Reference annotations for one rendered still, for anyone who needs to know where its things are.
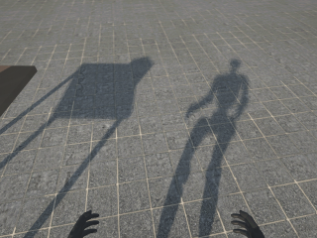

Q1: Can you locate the robot left hand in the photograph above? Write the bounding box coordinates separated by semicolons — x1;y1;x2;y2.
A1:
67;210;99;238

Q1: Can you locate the robot right hand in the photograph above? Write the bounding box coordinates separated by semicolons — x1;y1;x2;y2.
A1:
231;210;265;238

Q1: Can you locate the table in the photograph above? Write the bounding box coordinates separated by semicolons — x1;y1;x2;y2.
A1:
0;65;37;117

